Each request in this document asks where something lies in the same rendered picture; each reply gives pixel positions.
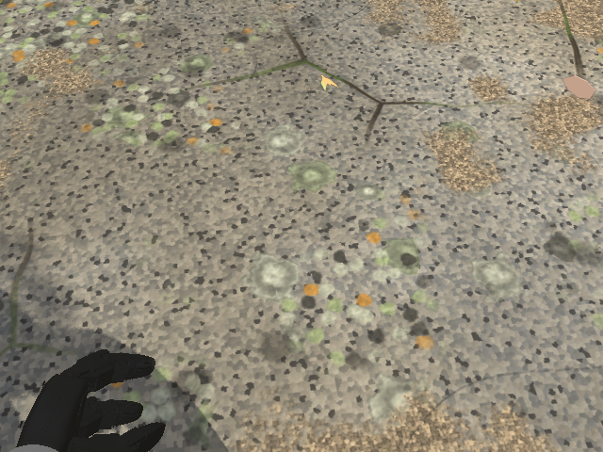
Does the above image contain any robot left hand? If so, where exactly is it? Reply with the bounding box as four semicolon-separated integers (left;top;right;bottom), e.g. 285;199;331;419
16;349;166;452

